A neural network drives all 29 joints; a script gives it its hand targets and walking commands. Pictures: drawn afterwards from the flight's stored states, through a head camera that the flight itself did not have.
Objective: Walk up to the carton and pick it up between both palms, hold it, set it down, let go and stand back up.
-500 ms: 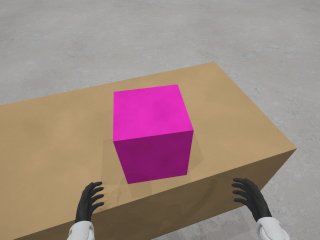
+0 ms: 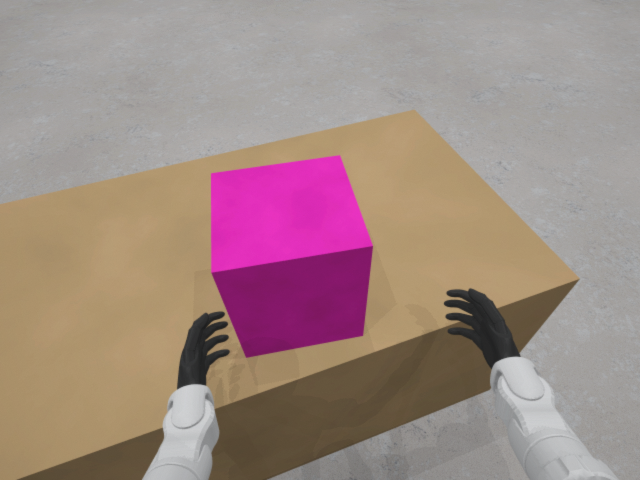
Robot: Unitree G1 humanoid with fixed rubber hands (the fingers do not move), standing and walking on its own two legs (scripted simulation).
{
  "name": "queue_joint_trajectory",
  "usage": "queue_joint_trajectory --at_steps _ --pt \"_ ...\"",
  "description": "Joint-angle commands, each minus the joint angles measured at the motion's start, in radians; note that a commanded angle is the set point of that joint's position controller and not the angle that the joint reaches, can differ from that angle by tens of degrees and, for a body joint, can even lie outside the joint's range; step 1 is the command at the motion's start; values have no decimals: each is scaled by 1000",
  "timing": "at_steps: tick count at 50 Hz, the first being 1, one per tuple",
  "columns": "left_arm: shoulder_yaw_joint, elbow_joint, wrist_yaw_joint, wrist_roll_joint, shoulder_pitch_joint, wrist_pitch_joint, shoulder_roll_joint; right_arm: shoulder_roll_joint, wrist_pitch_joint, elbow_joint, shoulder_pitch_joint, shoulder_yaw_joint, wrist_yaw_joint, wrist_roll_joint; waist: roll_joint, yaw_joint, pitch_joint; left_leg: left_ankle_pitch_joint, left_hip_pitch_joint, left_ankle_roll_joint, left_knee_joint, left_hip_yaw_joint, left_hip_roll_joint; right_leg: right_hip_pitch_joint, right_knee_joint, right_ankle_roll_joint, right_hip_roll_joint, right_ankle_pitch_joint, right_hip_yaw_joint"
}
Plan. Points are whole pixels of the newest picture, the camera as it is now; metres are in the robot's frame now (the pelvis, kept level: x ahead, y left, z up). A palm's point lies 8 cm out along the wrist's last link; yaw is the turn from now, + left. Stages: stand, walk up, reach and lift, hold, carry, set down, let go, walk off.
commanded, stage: reach and lift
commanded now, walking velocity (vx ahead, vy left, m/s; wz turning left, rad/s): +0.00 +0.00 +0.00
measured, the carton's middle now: (291, 259) +0.47 +0.09 -0.04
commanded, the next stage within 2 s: none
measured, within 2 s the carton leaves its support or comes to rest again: neither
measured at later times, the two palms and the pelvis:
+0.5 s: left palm (195, 329) +0.33 +0.21 -0.02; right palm (467, 295) +0.37 -0.17 +0.01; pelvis -0.02 +0.01 -0.01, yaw +1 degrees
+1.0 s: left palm (193, 298) +0.37 +0.22 +0.00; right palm (447, 268) +0.40 -0.15 +0.03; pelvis -0.03 +0.03 -0.01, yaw +2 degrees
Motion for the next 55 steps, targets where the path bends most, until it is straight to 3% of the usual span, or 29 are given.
queue_joint_trajectory --at_steps 1,4,10,14,15,18,21,22,23,26,27,30,32,38,39,40,42,44,45,47,48,51,55 --pt "16 -92 -1 0 -291 -30 74 -82 -1 -87 -328 -13 -11 18 -78 2 -270 51 85 -12 -101 -102 112 92 -75 -68 -79 88 41" --pt "0 -124 1 -7 -395 -35 81 -87 2 -103 -417 -22 -21 13 -52 -1 -351 141 114 -11 -71 -87 116 109 -38 -70 -79 173 29" --pt "14 -27 5 29 -412 -25 75 -106 19 14 -442 -36 -26 3 -24 -3 -374 179 96 2 -50 -101 135 134 10 -75 -72 231 12" --pt "11 -47 12 14 -543 -20 89 -111 27 -16 -566 -40 -33 13 -43 -5 -366 98 58 14 -62 -101 138 129 3 -73 -72 179 16" --pt "12 7 13 22 -555 -16 89 -117 33 31 -574 -64 -32 -9 -19 -4 -363 86 57 13 -67 -100 138 107 -5 -73 -75 162 14" --pt "10 -8 18 26 -590 -8 68 -114 38 31 -612 -56 -34 2 -51 -6 -375 135 66 16 -49 -109 143 141 3 -72 -75 210 6" --pt "8 1 27 14 -652 -5 99 -122 51 39 -650 -68 -27 -3 -35 -3 -387 49 34 21 -73 -99 137 133 -6 -71 -78 139 13" --pt "24 30 29 21 -704 -5 114 -122 52 43 -699 -75 -29 -7 -26 0 -390 71 35 19 -66 -92 140 121 -5 -68 -80 158 6" --pt "5 19 37 4 -716 3 103 -126 60 45 -723 -66 -30 3 -58 -4 -404 93 46 21 -61 -107 141 139 3 -67 -78 165 -7" --pt "29 28 37 7 -751 0 112 -116 55 45 -763 -60 -30 3 -42 0 -460 151 72 28 -43 -101 138 154 9 -65 -75 215 -10" --pt "19 83 32 5 -758 5 120 -111 63 78 -775 -53 -32 7 -67 -1 -464 169 76 32 -31 -95 138 166 13 -67 -78 231 -8" --pt "30 82 36 14 -807 25 120 -134 76 131 -804 -74 -34 10 -19 -5 -457 156 63 33 -35 -110 144 149 28 -66 -80 207 -33" --pt "15 89 40 9 -829 33 110 -142 78 139 -824 -78 -35 5 -15 -3 -474 221 74 42 -27 -117 153 148 41 -68 -75 230 -44" --pt "23 183 41 17 -920 40 124 -162 81 221 -885 -97 -33 2 0 -11 -485 221 51 61 -26 -128 164 145 52 -64 -78 171 -63" --pt "31 169 42 21 -930 42 125 -155 82 216 -899 -76 -34 22 -6 -13 -495 252 75 56 -21 -124 164 146 64 -62 -72 214 -63" --pt "27 223 36 25 -925 42 115 -163 80 255 -894 -74 -31 14 3 -13 -494 212 65 57 -26 -131 169 140 60 -58 -71 183 -73" --pt "36 182 40 12 -953 36 122 -160 70 229 -916 -75 -34 25 -11 -13 -499 226 66 60 -19 -128 163 147 66 -54 -68 158 -76" --pt "29 237 38 9 -1013 31 130 -167 65 264 -956 -99 -37 6 -2 -12 -503 238 55 67 -20 -131 165 147 65 -60 -81 156 -79" --pt "27 262 35 6 -1029 35 130 -172 66 284 -971 -103 -38 7 -17 -14 -484 174 39 70 -34 -122 164 135 63 -54 -77 129 -84" --pt "31 264 38 6 -1047 29 143 -162 55 268 -979 -97 -40 10 -3 -13 -501 212 55 69 -33 -119 164 135 76 -48 -76 141 -100" --pt "27 281 36 -2 -1043 22 128 -169 52 281 -974 -100 -40 13 1 -13 -503 205 41 74 -39 -133 163 132 84 -42 -64 86 -110" --pt "49 327 33 -7 -1102 7 150 -162 46 326 -978 -108 -40 -2 21 -17 -486 81 14 73 -68 -121 167 104 86 -36 -53 15 -124" --pt "47 353 22 -32 -1168 2 168 -171 43 330 -1043 -97 -49 4 -6 -16 -525 179 6 69 -32 -109 151 151 93 -44 -72 110 -127"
